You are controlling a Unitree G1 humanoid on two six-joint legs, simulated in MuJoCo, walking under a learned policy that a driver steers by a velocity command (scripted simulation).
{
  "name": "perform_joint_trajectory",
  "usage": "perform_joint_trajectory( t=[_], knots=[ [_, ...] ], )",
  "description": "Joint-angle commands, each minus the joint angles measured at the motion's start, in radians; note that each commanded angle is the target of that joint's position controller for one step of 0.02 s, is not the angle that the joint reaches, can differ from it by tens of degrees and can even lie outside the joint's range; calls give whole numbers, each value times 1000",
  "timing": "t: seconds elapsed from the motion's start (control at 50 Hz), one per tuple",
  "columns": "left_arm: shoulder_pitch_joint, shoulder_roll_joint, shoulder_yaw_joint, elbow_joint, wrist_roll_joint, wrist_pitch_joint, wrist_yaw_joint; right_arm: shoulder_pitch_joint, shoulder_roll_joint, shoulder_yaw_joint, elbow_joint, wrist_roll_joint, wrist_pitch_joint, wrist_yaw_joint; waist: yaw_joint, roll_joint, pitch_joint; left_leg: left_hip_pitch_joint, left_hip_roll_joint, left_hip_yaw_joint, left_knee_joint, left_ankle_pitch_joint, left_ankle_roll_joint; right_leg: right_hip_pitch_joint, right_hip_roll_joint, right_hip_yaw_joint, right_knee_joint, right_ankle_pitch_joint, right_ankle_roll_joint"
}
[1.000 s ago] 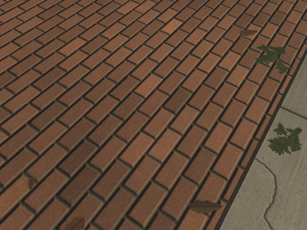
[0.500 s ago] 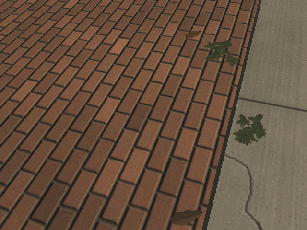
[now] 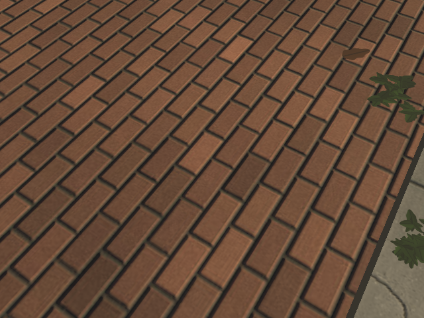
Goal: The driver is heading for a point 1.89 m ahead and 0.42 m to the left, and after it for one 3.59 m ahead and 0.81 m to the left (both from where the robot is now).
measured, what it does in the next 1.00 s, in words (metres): walks ahead, turning left: right foot, then left foot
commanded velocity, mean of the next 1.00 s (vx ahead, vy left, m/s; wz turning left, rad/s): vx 0.07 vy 0.00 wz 0.45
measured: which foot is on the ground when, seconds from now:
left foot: down 0.00-0.32, up 0.34-0.70, down 0.72-1.00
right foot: up 0.00-0.30, down 0.32-0.72, up 0.74-1.00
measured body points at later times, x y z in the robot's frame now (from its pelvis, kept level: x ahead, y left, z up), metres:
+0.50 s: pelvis +0.16 -0.03 +0.01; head +0.20 -0.04 +0.45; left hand +0.25 +0.27 -0.07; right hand +0.38 -0.27 -0.10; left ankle +0.07 +0.08 -0.65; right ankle +0.26 -0.12 -0.73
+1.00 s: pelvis +0.15 +0.02 +0.01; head +0.16 +0.05 +0.46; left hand +0.13 +0.32 -0.11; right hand +0.41 -0.13 -0.08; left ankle +0.11 +0.10 -0.73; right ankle +0.22 -0.13 -0.69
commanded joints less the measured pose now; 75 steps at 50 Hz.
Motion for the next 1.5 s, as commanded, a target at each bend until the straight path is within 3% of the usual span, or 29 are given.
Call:
perform_joint_trajectory(
  t=[0.02, 0.08, 0.14, 0.24, 0.3, 0.32, 0.34, 0.36, 0.38, 0.42, 0.46, 0.5, 0.64, 0.7, 0.72, 0.74, 0.76, 0.78, 0.8, 0.84, 0.88, 0.94, 1.0, 1.06, 1.1, 1.12, 1.16, 1.2, 1.5],
  knots=[
    [35, 130, 40, -80, 19, 4, 12, 0, -129, -35, -72, -13, -7, -15, 26, 45, -126, 155, 270, -291, -203, 586, 216, -137, -49, 23, -41, 49, 27],
    [23, 89, 27, -83, 26, 28, 26, -7, -158, -43, -56, -7, -2, -31, 38, 61, -135, 76, 220, -213, -191, 691, 198, -112, -11, -7, -215, 144, 65],
    [-64, 70, 18, -101, 23, 33, 24, 9, -159, -45, -41, 14, 29, -52, 6, 92, -177, 83, 173, -199, -145, 584, 136, -68, 28, -4, -404, 311, 78],
    [-179, 97, 27, -132, 6, 29, 3, 40, -158, -46, -36, 14, 70, -69, -36, 122, -180, 184, 198, -355, -55, 364, 99, -50, 74, 44, -629, 312, 65],
    [-117, 119, 45, -119, 10, 10, 0, -10, -134, -38, -61, 16, 75, -72, 21, 154, -167, 207, 162, -429, 47, 253, 50, 80, 62, 46, -840, 406, 13],
    [-85, 164, 55, -122, 25, 5, 9, 1, -90, -24, -79, 5, 71, -69, 20, 93, -219, 140, 111, -389, 168, 111, 7, 242, -70, 129, -856, 589, -41],
    [-97, 218, 62, -145, 43, 16, 21, 134, -36, -10, -73, -16, 63, -65, -57, -150, -281, -46, -19, -258, 382, -419, -58, 462, -301, 338, -795, 1004, -173],
    [-27, 188, 64, -113, 43, 37, 17, 178, -97, -18, -74, 1, 62, -63, -41, -297, -338, -193, -29, -166, 573, -603, -105, 521, -437, 574, -835, 928, -316],
    [-44, 139, 52, -129, 26, 43, 15, 159, -175, -43, -52, 6, 71, -64, -19, -170, -286, -223, 25, -171, 701, -529, -140, 474, -386, 515, -845, 785, -305],
    [-112, 92, 37, -143, 20, 60, 19, 88, -174, -55, -48, 17, 108, -72, -13, -75, -193, -237, 66, -134, 770, -399, -178, 348, -268, 293, -858, 611, -230],
    [-158, 109, 40, -138, 25, 73, 24, 74, -121, -44, -66, 18, 124, -72, -26, -109, -135, -186, 86, -79, 719, -316, -190, 231, -199, 163, -907, 530, -214],
    [-153, 110, 46, -129, 31, 80, 29, 62, -84, -36, -83, 18, 124, -71, -14, -152, -142, -160, 90, -38, 635, -295, -195, 237, -188, 98, -925, 536, -228],
    [-160, 159, 70, -97, 6, 94, 22, 18, -77, -29, -128, 3, 120, -42, 11, -170, -192, 11, 131, 16, 315, -248, -144, 249, -258, 33, -913, 513, -253],
    [-176, 156, 66, -77, -23, 99, 15, 100, -70, -34, -98, -3, 117, -30, -39, -147, -182, 168, 88, 63, 33, -88, -79, 199, -238, 2, -835, 428, -199],
    [-127, 126, 58, -50, -27, 101, 12, 124, -86, -39, -88, -9, 114, -31, -41, -99, -166, 259, 88, 30, -74, -7, -48, 127, -199, -38, -773, 327, -133],
    [-90, 52, 35, -52, 7, 100, 2, 127, -163, -53, -103, -14, 111, -44, -2, 145, -164, 372, 295, -257, -160, 175, 19, -41, -97, -151, -546, 67, -20],
    [-147, 62, 36, -98, 24, 96, 7, 83, -223, -58, -130, -35, 103, -46, -16, 312, -126, 275, 493, -459, -186, 282, 203, -186, 6, -125, -386, -222, 35],
    [-205, 119, 54, -97, 12, 100, 18, 83, -183, -48, -131, -57, 83, -43, -65, 226, -131, 207, 471, -439, -208, 200, 237, -163, -15, -34, -237, -214, 37],
    [-189, 129, 62, -81, -1, 106, 21, 43, -151, -35, -119, -55, 67, -42, -34, 197, -112, 187, 412, -360, -207, 150, 193, -157, -20, -11, -186, -148, 30],
    [-129, 120, 68, -31, 10, 121, 29, -40, -98, -17, -115, -23, 52, -45, 3, 169, -101, 198, 336, -261, -190, 167, 120, -147, -29, 0, -182, -27, 45],
    [-99, 96, 63, -12, 6, 120, 26, -50, -54, 2, -104, -25, 47, -51, 20, 155, -125, 196, 301, -200, -171, 306, 117, -75, -21, -6, -184, 42, 64],
    [-128, 53, 42, -10, -1, 115, 18, -36, -53, 1, -85, -25, 49, -54, -3, 146, -137, 255, 283, -173, -141, 338, 114, -12, -28, -16, -385, 60, 73],
    [-147, 61, 36, -12, -5, 115, 15, -12, -76, -5, -59, -25, 60, -52, -31, 149, -130, 266, 309, -225, -129, 312, 142, 61, -19, -29, -530, 4, 71],
    [-96, 55, 31, 20, -4, 110, 13, -37, -56, 5, -34, -11, 61, -49, 6, 127, -111, 230, 287, -241, -114, 248, 117, 183, -7, -39, -791, 173, 50],
    [-65, 106, 33, 32, 20, 102, 15, 5, -35, 12, -11, -20, 46, -45, -1, 43, -135, 160, 233, -214, -101, 132, 35, 347, -76, 39, -859, 506, 15],
    [-75, 171, 51, 48, 10, 101, 16, 44, -52, 3, -8, -27, 36, -37, -52, -67, -132, 142, 170, -153, -111, 60, 2, 343, -80, 19, -782, 503, -19],
    [-92, 83, 35, 56, 10, 95, 5, -42, -56, 2, 1, -27, 38, -39, -1, -48, -110, 192, 131, -101, -81, -15, -32, 251, -50, 9, -806, 332, -26],
    [-109, 67, 28, 66, 14, 87, 7, -59, -32, 5, 6, -24, 53, -48, -3, -54, -83, 184, 132, -99, -76, -2, -28, 229, -43, 7, -824, 315, -9],
    [-71, 57, 16, 182, 9, 78, 26, -10, -26, -5, 145, -17, 56, -65, -1, 20, -48, 197, 129, -88, -91, 6, -42, 218, -17, -8, -830, 260, -8]
  ],
)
